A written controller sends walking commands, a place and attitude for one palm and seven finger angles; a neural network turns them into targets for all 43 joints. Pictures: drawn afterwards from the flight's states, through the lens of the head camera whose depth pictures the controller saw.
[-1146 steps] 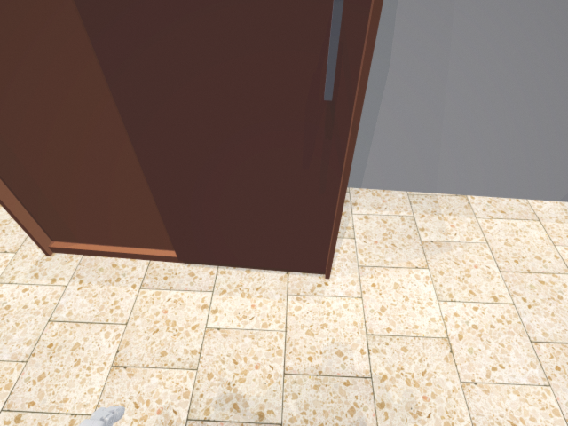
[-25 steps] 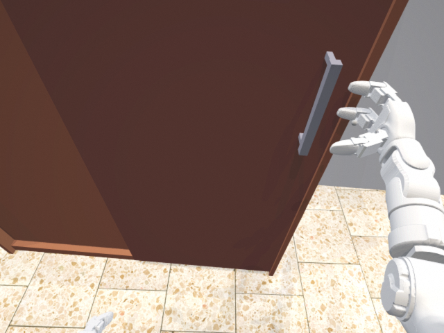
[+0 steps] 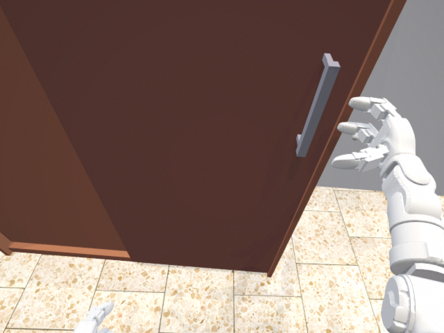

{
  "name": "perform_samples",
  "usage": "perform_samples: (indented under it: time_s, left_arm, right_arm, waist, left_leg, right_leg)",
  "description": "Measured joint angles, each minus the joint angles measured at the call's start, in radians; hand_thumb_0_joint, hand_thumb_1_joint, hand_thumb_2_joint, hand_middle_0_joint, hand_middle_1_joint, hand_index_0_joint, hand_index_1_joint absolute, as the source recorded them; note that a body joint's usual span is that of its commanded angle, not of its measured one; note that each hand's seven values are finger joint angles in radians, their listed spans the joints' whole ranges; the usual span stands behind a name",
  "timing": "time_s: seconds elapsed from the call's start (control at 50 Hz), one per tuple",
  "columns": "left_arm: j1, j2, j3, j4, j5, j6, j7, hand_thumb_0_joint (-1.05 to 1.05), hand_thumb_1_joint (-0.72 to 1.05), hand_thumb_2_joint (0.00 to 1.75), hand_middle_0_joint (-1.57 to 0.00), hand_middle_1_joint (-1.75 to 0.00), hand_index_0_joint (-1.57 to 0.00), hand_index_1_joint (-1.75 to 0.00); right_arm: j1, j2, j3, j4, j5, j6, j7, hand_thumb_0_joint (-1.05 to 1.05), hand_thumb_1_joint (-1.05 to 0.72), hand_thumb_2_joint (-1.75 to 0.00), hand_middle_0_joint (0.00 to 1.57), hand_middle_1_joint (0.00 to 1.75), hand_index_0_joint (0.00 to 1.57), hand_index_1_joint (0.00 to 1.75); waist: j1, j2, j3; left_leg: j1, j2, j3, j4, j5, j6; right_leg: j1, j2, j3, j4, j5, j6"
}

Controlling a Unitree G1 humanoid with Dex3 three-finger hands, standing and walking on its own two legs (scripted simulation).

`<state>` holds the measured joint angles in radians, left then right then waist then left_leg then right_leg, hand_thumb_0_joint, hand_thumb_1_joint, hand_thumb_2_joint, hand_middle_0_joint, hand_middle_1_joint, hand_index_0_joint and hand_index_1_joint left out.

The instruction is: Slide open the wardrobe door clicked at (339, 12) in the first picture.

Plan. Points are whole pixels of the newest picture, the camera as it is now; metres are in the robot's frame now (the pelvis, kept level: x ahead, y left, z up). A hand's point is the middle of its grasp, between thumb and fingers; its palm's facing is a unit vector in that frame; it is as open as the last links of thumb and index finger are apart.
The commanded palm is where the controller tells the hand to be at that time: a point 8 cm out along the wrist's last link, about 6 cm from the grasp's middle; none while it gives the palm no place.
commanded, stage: move the hooked fingers beside the handle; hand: right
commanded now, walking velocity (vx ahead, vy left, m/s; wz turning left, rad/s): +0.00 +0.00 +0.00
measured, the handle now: (313, 109) +0.49 -0.11 +0.18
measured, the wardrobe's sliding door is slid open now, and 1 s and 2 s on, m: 0.00 0.00 0.00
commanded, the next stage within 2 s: feel for the door with the fingertips in 0.48 s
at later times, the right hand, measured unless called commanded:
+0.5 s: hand (358, 129) +0.44 -0.18 +0.18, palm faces +0.00 +1.00 +0.02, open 14.0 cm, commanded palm +0.41 -0.24 +0.18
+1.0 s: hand (332, 131) +0.43 -0.14 +0.17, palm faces -0.02 +1.00 +0.02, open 14.0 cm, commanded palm +0.41 -0.20 +0.18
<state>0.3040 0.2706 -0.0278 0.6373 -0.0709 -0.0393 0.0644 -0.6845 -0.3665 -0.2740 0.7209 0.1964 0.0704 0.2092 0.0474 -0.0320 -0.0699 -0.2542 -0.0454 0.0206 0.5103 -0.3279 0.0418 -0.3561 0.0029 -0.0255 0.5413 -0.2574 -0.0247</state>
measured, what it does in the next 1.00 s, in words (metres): stands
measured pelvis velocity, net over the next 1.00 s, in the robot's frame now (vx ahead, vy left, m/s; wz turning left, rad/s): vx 0.00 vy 0.00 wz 0.00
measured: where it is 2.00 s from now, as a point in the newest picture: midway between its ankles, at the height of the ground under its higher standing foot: outside the picture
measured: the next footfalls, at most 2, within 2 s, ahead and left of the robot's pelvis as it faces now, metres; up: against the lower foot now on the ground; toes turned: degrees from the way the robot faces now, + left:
none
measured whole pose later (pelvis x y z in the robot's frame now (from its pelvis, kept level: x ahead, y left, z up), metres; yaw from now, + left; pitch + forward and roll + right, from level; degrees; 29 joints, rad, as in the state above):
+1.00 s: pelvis +0.00 +0.00 +0.00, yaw +0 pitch +4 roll +0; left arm 0.29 0.25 -0.03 0.65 -0.06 -0.04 0.05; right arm -0.70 -0.26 -0.21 0.67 0.17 0.07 0.11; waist 0.05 -0.03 -0.06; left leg -0.25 -0.04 0.02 0.51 -0.33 0.04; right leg -0.35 0.01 -0.03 0.55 -0.26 -0.03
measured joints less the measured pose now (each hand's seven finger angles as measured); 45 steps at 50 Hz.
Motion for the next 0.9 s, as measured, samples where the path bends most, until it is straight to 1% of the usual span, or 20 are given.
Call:
perform_samples:
  time_s: [0.08, 0.12, 0.16, 0.2, 0.26, 0.3, 0.38, 0.44, 0.54, 0.6, 0.66, 0.74, 0.8, 0.9]
  left_arm:
    - [-0.006, -0.009, -0.006, 0.005, 0.001, -0.005, 0.003, 0.01, 0.90, 0.90, -0.20, -0.30, -0.20, -0.30]
    - [-0.009, -0.011, -0.009, 0.014, -0.002, -0.006, 0.006, 0.01, 0.90, 0.90, -0.20, -0.30, -0.20, -0.30]
    - [-0.015, -0.009, -0.011, 0.022, -0.005, -0.006, 0.008, 0.01, 0.90, 0.90, -0.20, -0.30, -0.20, -0.30]
    - [-0.022, -0.006, -0.012, 0.026, -0.005, -0.004, 0.010, 0.01, 0.90, 0.90, -0.20, -0.30, -0.20, -0.30]
    - [-0.028, -0.004, -0.012, 0.024, -0.003, -0.002, 0.009, 0.01, 0.90, 0.90, -0.20, -0.30, -0.20, -0.30]
    - [-0.025, -0.004, -0.010, 0.019, 0.001, -0.003, 0.008, 0.01, 0.90, 0.90, -0.20, -0.30, -0.20, -0.30]
    - [-0.007, -0.007, -0.010, 0.017, 0.006, -0.007, 0.004, 0.01, 0.90, 0.90, -0.20, -0.30, -0.20, -0.30]
    - [0.009, -0.010, -0.012, 0.024, 0.006, -0.004, 0.003, 0.01, 0.90, 0.90, -0.20, -0.30, -0.20, -0.30]
    - [0.026, -0.003, -0.009, 0.031, -0.001, 0.003, 0.006, 0.01, 0.90, 0.90, -0.20, -0.30, -0.20, -0.30]
    - [0.033, 0.003, -0.002, 0.033, -0.001, 0.002, 0.009, 0.01, 0.90, 0.90, -0.20, -0.30, -0.20, -0.30]
    - [0.040, 0.005, 0.004, 0.036, 0.001, -0.005, 0.006, 0.01, 0.90, 0.90, -0.20, -0.30, -0.20, -0.30]
    - [0.044, 0.004, 0.011, 0.046, 0.002, -0.016, -0.003, 0.01, 0.90, 0.90, -0.20, -0.30, -0.20, -0.30]
    - [0.030, -0.001, 0.008, 0.049, 0.004, -0.013, -0.009, 0.01, 0.90, 0.90, -0.20, -0.30, -0.20, -0.30]
    - [0.001, -0.013, 0.002, 0.026, 0.009, -0.008, -0.016, 0.01, 0.90, 0.90, -0.20, -0.30, -0.20, -0.30]
  right_arm:
    - [0.027, 0.012, 0.002, -0.065, 0.003, -0.038, -0.002, -0.01, 0.50, -0.30, 0.30, 1.20, 0.30, 1.20]
    - [0.010, 0.009, 0.018, -0.063, 0.003, -0.038, 0.000, -0.01, 0.50, -0.30, 0.30, 1.20, 0.30, 1.20]
    - [-0.024, 0.004, 0.037, -0.033, 0.003, -0.021, 0.003, -0.01, 0.50, -0.30, 0.30, 1.20, 0.30, 1.20]
    - [-0.064, 0.000, 0.050, 0.014, 0.004, 0.003, 0.007, -0.01, 0.50, -0.30, 0.30, 1.20, 0.30, 1.20]
    - [-0.094, -0.002, 0.049, 0.063, 0.004, 0.028, 0.006, -0.01, 0.50, -0.30, 0.30, 1.20, 0.30, 1.20]
    - [-0.090, 0.002, 0.039, 0.067, 0.004, 0.020, 0.002, -0.01, 0.50, -0.30, 0.30, 1.20, 0.30, 1.20]
    - [-0.055, 0.013, 0.011, 0.035, 0.000, -0.031, -0.005, -0.01, 0.50, -0.30, 0.30, 1.20, 0.30, 1.20]
    - [-0.049, 0.004, 0.000, 0.032, -0.006, -0.054, -0.009, -0.01, 0.50, -0.30, 0.30, 1.20, 0.30, 1.20]
    - [-0.084, -0.029, 0.010, 0.092, -0.015, -0.030, 0.000, -0.01, 0.50, -0.30, 0.30, 1.20, 0.30, 1.20]
    - [-0.089, -0.032, 0.013, 0.099, -0.005, -0.026, 0.007, -0.01, 0.50, -0.30, 0.30, 1.20, 0.30, 1.20]
    - [-0.070, -0.019, 0.016, 0.060, 0.003, -0.040, 0.007, -0.01, 0.50, -0.30, 0.30, 1.20, 0.30, 1.21]
    - [-0.049, 0.024, 0.054, 0.006, 0.009, -0.052, -0.001, -0.01, 0.50, -0.30, 0.30, 1.20, 0.30, 1.21]
    - [-0.046, 0.056, 0.063, -0.003, 0.008, -0.032, -0.015, -0.01, 0.50, -0.30, 0.30, 1.20, 0.30, 1.20]
    - [-0.025, 0.089, 0.063, -0.036, -0.013, 0.003, -0.067, -0.01, 0.50, -0.30, 0.30, 1.20, 0.30, 1.20]
  waist:
    - [-0.011, 0.010, 0.005]
    - [-0.015, 0.012, 0.005]
    - [-0.016, 0.010, 0.005]
    - [-0.014, 0.006, 0.006]
    - [-0.007, 0.002, 0.007]
    - [-0.003, 0.001, 0.008]
    - [0.003, 0.006, 0.005]
    - [0.007, 0.014, 0.001]
    - [0.013, 0.011, 0.006]
    - [0.012, 0.005, 0.012]
    - [0.006, 0.005, 0.012]
    - [-0.002, 0.004, 0.002]
    - [0.000, 0.005, -0.006]
    - [0.006, 0.001, -0.005]
  left_leg:
    - [0.013, 0.000, 0.003, -0.002, -0.001, 0.000]
    - [0.019, 0.000, 0.010, -0.003, -0.003, 0.001]
    - [0.019, 0.001, 0.018, -0.002, -0.004, 0.000]
    - [0.012, 0.003, 0.025, 0.000, -0.003, -0.001]
    - [-0.004, 0.006, 0.024, 0.003, 0.000, -0.003]
    - [-0.012, 0.007, 0.020, 0.004, 0.002, -0.004]
    - [-0.013, 0.006, 0.007, 0.005, 0.002, -0.005]
    - [-0.006, 0.003, 0.002, 0.005, -0.001, -0.005]
    - [-0.008, 0.001, 0.007, 0.004, -0.002, -0.005]
    - [-0.015, 0.003, 0.008, 0.004, 0.000, -0.006]
    - [-0.018, 0.005, 0.006, 0.003, 0.001, -0.008]
    - [-0.013, 0.008, 0.007, 0.004, -0.004, -0.009]
    - [-0.008, 0.008, 0.005, 0.006, -0.007, -0.010]
    - [-0.002, 0.006, -0.003, 0.006, -0.006, -0.008]
  right_leg:
    - [0.011, 0.000, 0.003, 0.001, -0.002, 0.001]
    - [0.011, 0.001, 0.010, 0.006, -0.004, 0.001]
    - [0.006, 0.003, 0.018, 0.013, -0.005, 0.001]
    - [-0.004, 0.006, 0.024, 0.017, -0.003, 0.000]
    - [-0.018, 0.009, 0.023, 0.015, 0.003, -0.003]
    - [-0.022, 0.009, 0.019, 0.011, 0.006, -0.004]
    - [-0.016, 0.006, 0.006, 0.006, 0.005, -0.004]
    - [-0.009, 0.003, 0.002, 0.008, -0.001, -0.004]
    - [-0.017, 0.002, 0.007, 0.019, -0.007, -0.004]
    - [-0.025, 0.004, 0.008, 0.019, -0.005, -0.006]
    - [-0.026, 0.006, 0.006, 0.015, -0.003, -0.007]
    - [-0.023, 0.009, 0.007, 0.017, -0.007, -0.008]
    - [-0.016, 0.009, 0.005, 0.018, -0.011, -0.009]
    - [-0.005, 0.006, -0.002, 0.013, -0.010, -0.008]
